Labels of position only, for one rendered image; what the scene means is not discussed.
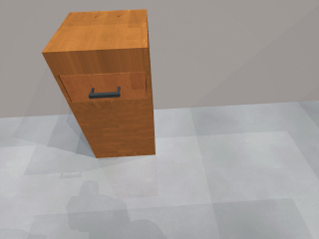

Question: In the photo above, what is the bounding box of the handle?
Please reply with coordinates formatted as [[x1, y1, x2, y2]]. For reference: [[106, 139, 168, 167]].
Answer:
[[89, 86, 121, 99]]

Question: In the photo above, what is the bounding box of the drawer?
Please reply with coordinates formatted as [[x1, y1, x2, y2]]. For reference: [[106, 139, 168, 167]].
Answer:
[[60, 71, 147, 102]]

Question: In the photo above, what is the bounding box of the cabinet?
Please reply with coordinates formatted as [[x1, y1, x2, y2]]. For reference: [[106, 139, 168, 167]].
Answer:
[[42, 9, 156, 158]]

